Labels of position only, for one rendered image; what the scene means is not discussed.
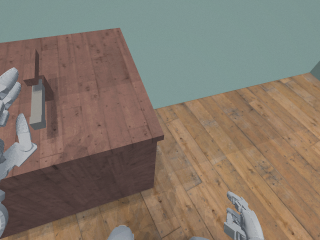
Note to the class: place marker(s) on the robot right hand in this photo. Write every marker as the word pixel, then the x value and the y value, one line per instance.
pixel 244 226

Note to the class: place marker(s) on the counter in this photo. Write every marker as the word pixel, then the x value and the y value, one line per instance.
pixel 101 134

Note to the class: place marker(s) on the robot left hand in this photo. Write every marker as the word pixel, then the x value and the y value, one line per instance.
pixel 18 153

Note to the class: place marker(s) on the left robot thigh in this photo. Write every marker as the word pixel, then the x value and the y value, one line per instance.
pixel 121 233

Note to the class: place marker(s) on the tap lever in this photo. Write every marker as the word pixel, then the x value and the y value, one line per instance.
pixel 37 118

